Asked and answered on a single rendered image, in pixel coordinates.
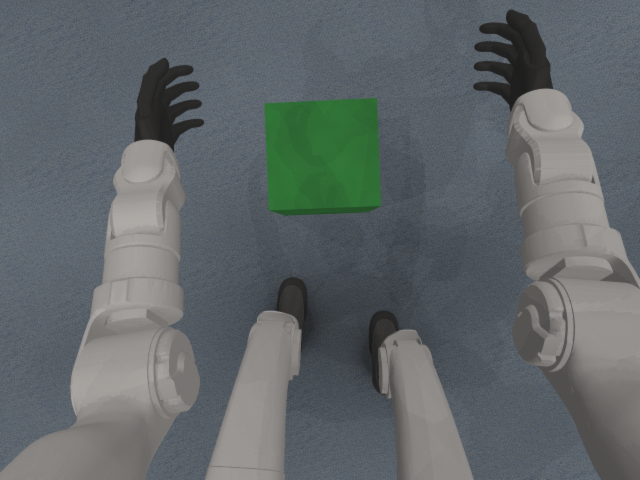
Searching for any right robot shin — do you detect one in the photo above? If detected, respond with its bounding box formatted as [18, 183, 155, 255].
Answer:
[381, 330, 433, 361]

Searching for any right robot forearm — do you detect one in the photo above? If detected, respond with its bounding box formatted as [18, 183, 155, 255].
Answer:
[505, 89, 640, 289]

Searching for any robot left upper arm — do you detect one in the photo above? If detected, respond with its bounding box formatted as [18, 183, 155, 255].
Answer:
[0, 326, 200, 480]

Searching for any right robot hand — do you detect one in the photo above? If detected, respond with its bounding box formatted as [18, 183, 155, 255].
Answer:
[473, 10, 553, 112]

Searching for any left robot forearm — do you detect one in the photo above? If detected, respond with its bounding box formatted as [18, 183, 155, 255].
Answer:
[70, 140, 185, 416]

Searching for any left robot hand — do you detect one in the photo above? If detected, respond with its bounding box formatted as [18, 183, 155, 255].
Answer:
[134, 58, 204, 152]

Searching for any carton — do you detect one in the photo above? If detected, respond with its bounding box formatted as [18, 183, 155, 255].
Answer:
[264, 98, 381, 216]

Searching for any robot right upper arm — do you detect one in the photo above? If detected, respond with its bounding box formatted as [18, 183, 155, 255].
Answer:
[512, 277, 640, 480]

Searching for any robot left foot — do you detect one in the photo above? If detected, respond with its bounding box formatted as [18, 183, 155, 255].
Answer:
[277, 278, 307, 350]

